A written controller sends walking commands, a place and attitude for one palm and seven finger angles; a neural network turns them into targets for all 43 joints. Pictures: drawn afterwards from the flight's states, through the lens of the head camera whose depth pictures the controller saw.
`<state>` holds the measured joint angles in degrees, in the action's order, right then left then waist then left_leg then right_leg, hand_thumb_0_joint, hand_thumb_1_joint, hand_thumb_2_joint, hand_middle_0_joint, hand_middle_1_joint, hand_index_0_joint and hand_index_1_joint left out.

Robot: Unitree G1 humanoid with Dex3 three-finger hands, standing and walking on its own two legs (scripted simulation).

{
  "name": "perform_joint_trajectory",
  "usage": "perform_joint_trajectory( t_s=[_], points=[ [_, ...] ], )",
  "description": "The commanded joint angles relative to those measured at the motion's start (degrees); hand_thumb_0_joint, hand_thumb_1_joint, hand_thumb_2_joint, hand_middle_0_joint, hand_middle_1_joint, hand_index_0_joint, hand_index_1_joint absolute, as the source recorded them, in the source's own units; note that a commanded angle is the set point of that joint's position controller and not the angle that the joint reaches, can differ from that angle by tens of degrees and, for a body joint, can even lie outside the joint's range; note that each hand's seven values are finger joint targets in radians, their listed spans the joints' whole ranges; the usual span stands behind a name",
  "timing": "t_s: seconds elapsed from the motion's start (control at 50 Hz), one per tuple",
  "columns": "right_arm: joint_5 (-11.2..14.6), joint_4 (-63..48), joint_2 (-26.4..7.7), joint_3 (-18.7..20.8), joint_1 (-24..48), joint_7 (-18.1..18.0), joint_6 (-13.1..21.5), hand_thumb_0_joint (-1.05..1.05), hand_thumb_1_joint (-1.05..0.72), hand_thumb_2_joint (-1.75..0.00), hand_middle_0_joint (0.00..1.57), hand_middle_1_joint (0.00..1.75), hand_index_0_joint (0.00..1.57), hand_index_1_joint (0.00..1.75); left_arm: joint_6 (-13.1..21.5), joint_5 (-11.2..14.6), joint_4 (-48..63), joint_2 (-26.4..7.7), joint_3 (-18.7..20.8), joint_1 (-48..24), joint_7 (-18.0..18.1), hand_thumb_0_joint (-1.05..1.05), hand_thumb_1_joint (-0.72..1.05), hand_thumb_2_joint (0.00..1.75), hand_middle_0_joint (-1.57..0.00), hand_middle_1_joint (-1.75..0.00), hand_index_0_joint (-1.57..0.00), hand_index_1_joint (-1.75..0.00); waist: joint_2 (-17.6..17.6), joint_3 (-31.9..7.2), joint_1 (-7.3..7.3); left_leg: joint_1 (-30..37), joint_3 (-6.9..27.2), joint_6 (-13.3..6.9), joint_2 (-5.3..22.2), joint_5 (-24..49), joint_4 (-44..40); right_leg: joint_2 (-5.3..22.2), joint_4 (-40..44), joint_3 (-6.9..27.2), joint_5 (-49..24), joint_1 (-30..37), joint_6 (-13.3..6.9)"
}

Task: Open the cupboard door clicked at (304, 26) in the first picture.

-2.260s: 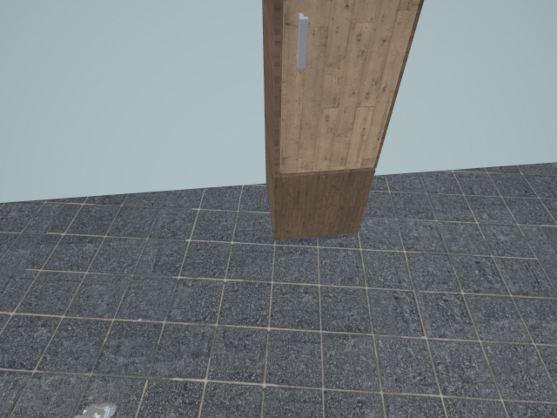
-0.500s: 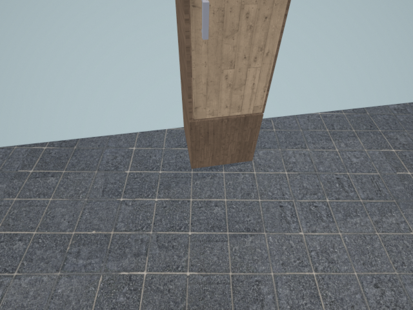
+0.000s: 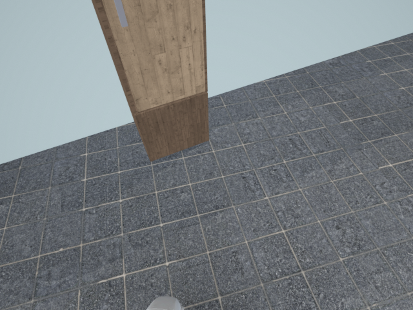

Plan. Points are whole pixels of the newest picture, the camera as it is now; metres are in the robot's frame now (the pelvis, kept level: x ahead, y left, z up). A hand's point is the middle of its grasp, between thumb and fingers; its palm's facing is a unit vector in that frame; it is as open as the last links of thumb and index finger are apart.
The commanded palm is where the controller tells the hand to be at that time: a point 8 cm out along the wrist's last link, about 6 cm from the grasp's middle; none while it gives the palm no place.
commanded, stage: walk to a spot facing it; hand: left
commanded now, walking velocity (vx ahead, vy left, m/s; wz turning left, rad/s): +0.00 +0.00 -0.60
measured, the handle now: (117, 4) +0.96 +0.39 +0.14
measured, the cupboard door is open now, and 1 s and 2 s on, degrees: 0 0 0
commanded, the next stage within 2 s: turn to face it in 1.34 s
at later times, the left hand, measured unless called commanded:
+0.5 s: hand (105, 308) +0.14 +0.25 -0.17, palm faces -0.24 -0.95 -0.18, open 7.4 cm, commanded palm none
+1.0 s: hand (219, 224) +0.35 +0.01 -0.17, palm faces -0.55 -0.81 -0.18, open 7.2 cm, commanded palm none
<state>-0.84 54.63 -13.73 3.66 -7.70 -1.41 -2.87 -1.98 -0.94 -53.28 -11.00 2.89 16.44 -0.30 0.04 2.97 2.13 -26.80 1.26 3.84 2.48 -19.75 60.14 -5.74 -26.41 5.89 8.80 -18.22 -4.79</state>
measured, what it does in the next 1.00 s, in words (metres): walks ahead, turning right: left foot, then right foot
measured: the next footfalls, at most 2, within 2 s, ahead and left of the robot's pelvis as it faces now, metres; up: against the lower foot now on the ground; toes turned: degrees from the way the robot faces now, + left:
left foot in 0.24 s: +0.01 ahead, +0.15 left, +0.00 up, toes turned -9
right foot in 0.80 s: +0.17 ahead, -0.18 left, +0.00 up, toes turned -38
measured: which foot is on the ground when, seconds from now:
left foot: up 0.00-0.22, down 0.24-0.82, up 0.84-1.00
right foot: down 0.00-0.24, up 0.26-0.78, down 0.80-1.00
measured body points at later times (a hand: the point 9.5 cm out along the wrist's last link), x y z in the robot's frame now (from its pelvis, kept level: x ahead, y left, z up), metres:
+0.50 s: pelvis +0.02 +0.06 +0.01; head +0.03 +0.10 +0.45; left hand +0.15 +0.30 -0.15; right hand -0.05 -0.19 -0.12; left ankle -0.03 +0.16 -0.74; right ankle -0.02 -0.11 -0.63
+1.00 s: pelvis +0.16 -0.08 -0.01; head +0.19 -0.09 +0.44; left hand +0.38 +0.05 -0.16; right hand +0.01 -0.27 -0.16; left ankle +0.22 +0.06 -0.65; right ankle +0.14 -0.16 -0.74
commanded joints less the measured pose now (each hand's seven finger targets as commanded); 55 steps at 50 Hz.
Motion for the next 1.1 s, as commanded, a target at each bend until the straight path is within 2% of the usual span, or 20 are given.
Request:
perform_joint_trajectory(
  t_s=[0.0,0.12,0.18,0.2,0.22,0.24,0.26,0.28,0.32,0.44,0.62,0.68,0.72,0.76,0.78,0.8,0.82,0.88,0.94,1.08],
  points=[
    [-0.1,-5.3,-4.7,0.9,1.5,-0.4,1.4,0.0,-0.9,-0.9,0.2,0.3,0.2,0.3,1.0,-0.3,3.3,-12.0,3.6,2.5,1.0,0.0,0.9,0.9,-0.2,-0.3,-0.2,-0.3,-7.5,-6.7,0.73,-3.6,1.0,0.0,-0.3,-1.8,-4.5,15.1,9.5,20.9,-2.7,11.0,-4.0],
    [0.5,-6.0,-4.9,0.7,-0.5,-0.5,2.1,0.0,-0.9,-0.9,0.2,0.3,0.2,0.3,0.4,-0.8,4.1,-13.2,3.9,0.9,0.8,0.0,0.9,0.9,-0.2,-0.3,-0.2,-0.3,-8.4,-7.8,0.67,5.7,0.7,-1.8,-2.7,-5.7,-18.6,13.6,11.3,25.6,4.3,7.1,-4.4],
    [0.6,-3.9,-5.5,1.1,-9.5,-0.4,2.8,0.0,-0.9,-0.9,0.2,0.3,0.2,0.3,-0.2,-0.7,5.7,-13.7,4.0,-4.7,0.3,0.0,0.9,0.9,-0.2,-0.3,-0.2,-0.3,-10.1,-8.1,-3.68,23.9,-1.5,-4.0,-4.9,-1.8,-34.5,9.0,13.4,23.1,21.7,-6.5,-0.1],
    [0.5,-2.7,-7.7,1.7,-14.5,-0.9,3.3,0.0,-0.9,-0.9,0.2,0.3,0.2,0.3,-0.2,-0.5,6.7,-12.2,3.7,-6.8,0.1,0.0,0.9,0.9,-0.2,-0.3,-0.2,-0.3,-5.6,-8.4,-6.61,35.6,0.9,-5.6,-1.3,-2.6,-41.2,5.2,7.7,18.4,26.1,-16.7,2.8],
    [-0.1,-2.5,-12.6,2.6,-16.5,-1.3,3.6,0.0,-0.9,-0.9,0.2,0.3,0.2,0.3,-0.1,-0.1,7.8,-8.4,3.0,-6.6,-0.6,0.0,0.9,0.9,-0.2,-0.3,-0.2,-0.3,10.8,-8.0,-7.87,41.6,15.1,-8.2,12.0,-15.3,-49.4,-1.7,-7.8,8.5,27.9,-28.3,5.3],
    [-0.2,-4.4,-15.6,2.8,-12.3,-1.6,3.7,0.0,-0.9,-0.9,0.2,0.3,0.2,0.3,0.2,0.0,9.5,-8.3,3.6,-9.0,-0.8,0.0,0.9,0.9,-0.2,-0.3,-0.2,-0.3,17.0,-2.1,-6.6,30.7,27.8,-11.5,26.3,-23.1,-54.5,0.2,-23.8,-0.1,22.1,-31.1,7.2],
    [-0.2,-6.2,-13.6,1.8,-6.8,-1.5,4.1,0.0,-0.9,-0.9,0.2,0.3,0.2,0.3,0.5,-0.6,9.6,-10.7,4.6,-9.4,-1.6,0.0,0.9,0.9,-0.2,-0.3,-0.2,-0.3,8.7,2.7,-3.89,18.8,26.3,-13.4,26.0,-20.8,-55.7,4.7,-30.6,1.3,16.9,-26.4,7.6],
    [-0.3,-6.8,-9.4,0.5,-2.5,-1.0,4.4,0.0,-0.9,-0.9,0.2,0.3,0.2,0.3,0.0,-1.3,7.2,-10.8,5.0,-6.3,-2.0,0.0,0.9,0.9,-0.2,-0.3,-0.2,-0.3,6.7,4.0,-0.44,13.5,18.5,-10.1,19.4,-17.0,-54.4,4.7,-34.9,1.0,10.3,-22.5,7.7],
    [-0.3,-6.6,-7.6,-0.3,-1.8,-1.1,5.4,0.0,-0.9,-0.9,0.2,0.3,0.2,0.3,-0.4,-1.5,4.7,-8.6,4.5,-1.7,-3.1,0.0,0.9,0.9,-0.2,-0.3,-0.2,-0.3,7.4,2.9,1.09,10.8,8.3,-7.4,13.5,-12.7,-53.0,4.5,-43.0,-2.8,5.5,-20.3,7.7],
    [-0.1,-1.6,-4.9,-0.8,-16.2,-1.3,7.2,0.0,-0.9,-0.9,0.2,0.3,0.2,0.3,0.0,-1.5,5.0,-5.5,3.1,-6.2,-3.2,0.0,0.9,0.9,-0.2,-0.3,-0.2,-0.3,8.6,4.2,-2.88,24.9,1.0,-6.6,12.9,7.0,-49.1,7.8,-44.5,-4.6,0.1,-30.5,8.6],
    [-1.1,3.7,-4.4,-0.6,-26.1,-1.2,7.7,0.0,-0.9,-0.9,0.2,0.3,0.2,0.3,0.9,-0.9,7.0,-2.6,1.0,-19.4,-3.9,0.0,0.9,0.9,-0.2,-0.3,-0.2,-0.3,8.4,7.1,-7.41,33.5,-7.2,-10.9,17.7,27.1,-46.1,11.0,-24.8,-11.9,4.6,-29.3,6.6],
    [-1.2,4.9,-4.8,-0.4,-25.7,-0.9,7.5,0.0,-0.9,-0.9,0.2,0.3,0.2,0.3,1.7,-0.7,6.9,-1.6,0.6,-19.5,-3.8,0.0,0.9,0.9,-0.2,-0.3,-0.2,-0.3,9.2,5.9,-6.26,32.3,-12.9,-9.8,17.2,40.4,-41.9,7.9,-15.2,-15.5,6.4,-19.9,4.0],
    [-0.8,4.9,-6.5,0.2,-24.5,-0.7,7.5,0.0,-0.9,-0.9,0.2,0.3,0.2,0.3,2.5,-0.7,4.6,-3.4,1.2,-12.5,-3.1,0.0,0.9,0.9,-0.2,-0.3,-0.2,-0.3,9.4,0.5,-2.96,31.7,-15.7,-8.6,17.2,58.6,-31.9,4.4,-11.5,-17.7,8.7,-8.1,1.5],
    [0.1,3.7,-6.7,0.1,-22.1,-0.1,7.4,0.0,-0.9,-0.9,0.2,0.3,0.2,0.3,3.9,-1.1,-0.3,-8.3,3.0,3.6,-2.3,0.0,0.9,0.9,-0.2,-0.3,-0.2,-0.3,5.3,-9.8,5.12,17.4,-18.1,-4.2,15.2,49.2,-10.5,5.2,-4.7,-15.1,-0.4,21.3,-1.2],
    [1.1,2.5,-3.0,-0.6,-23.6,0.7,7.4,0.0,-0.9,-0.9,0.2,0.3,0.2,0.3,4.5,-0.8,-2.0,-14.7,4.5,10.8,-1.3,0.0,0.9,0.9,-0.2,-0.3,-0.2,-0.3,-6.9,-18.4,7.21,-0.9,-17.7,-1.3,8.0,5.6,7.4,21.7,-2.5,6.8,-1.6,39.3,-6.9],
    [1.3,0.0,-1.2,-0.8,-19.9,0.1,7.4,0.0,-0.9,-0.9,0.2,0.3,0.2,0.3,4.1,0.6,-2.7,-18.6,5.1,13.3,-0.6,0.0,0.9,0.9,-0.2,-0.3,-0.2,-0.3,-11.7,-23.3,6.75,-10.1,-10.1,-0.8,2.5,-15.7,22.9,31.1,3.2,27.7,-10.6,42.2,-11.5],
    [1.1,-1.5,-2.6,-0.1,-14.9,-0.2,7.3,0.0,-0.9,-0.9,0.2,0.3,0.2,0.3,3.6,1.0,-1.9,-17.8,5.2,10.5,0.1,0.0,0.9,0.9,-0.2,-0.3,-0.2,-0.3,-3.0,-16.7,6.48,-12.1,-3.8,-2.5,4.8,-10.9,25.6,31.1,6.6,24.7,-8.8,35.1,-12.6],
    [-0.3,0.1,-0.8,0.0,-13.2,0.3,6.1,0.0,-0.9,-0.9,0.2,0.3,0.2,0.3,4.5,0.5,-0.3,-10.5,2.8,-0.8,0.5,0.0,0.9,0.9,-0.2,-0.3,-0.2,-0.3,1.1,-3.0,-0.05,-7.3,-2.3,-2.1,9.8,-0.7,18.0,25.2,10.3,11.2,-4.0,9.3,-8.0],
    [-0.9,2.2,2.2,-0.1,-19.0,0.6,4.3,0.0,-0.9,-0.9,0.2,0.3,0.2,0.3,5.4,-0.5,-0.4,-8.1,2.0,-4.7,0.6,0.0,0.9,0.9,-0.2,-0.3,-0.2,-0.3,-1.5,-0.9,-5.02,-1.5,-4.1,-1.3,8.8,1.9,9.2,19.4,12.5,1.4,-3.7,-1.8,-5.6],
    [-0.9,-2.1,1.1,0.0,-7.6,2.3,4.9,0.0,-0.9,-0.9,0.2,0.3,0.2,0.3,6.1,-0.4,-2.2,-7.1,1.7,-0.3,0.4,0.0,0.9,0.9,-0.2,-0.3,-0.2,-0.3,-7.9,1.6,-2.71,-3.3,-5.9,-0.5,6.9,9.4,-11.8,16.4,14.0,1.4,3.1,1.3,-5.5]
  ],
)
